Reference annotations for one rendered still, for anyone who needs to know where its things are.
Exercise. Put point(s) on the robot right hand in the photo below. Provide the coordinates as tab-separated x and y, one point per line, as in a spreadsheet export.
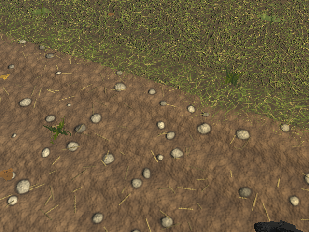
275	226

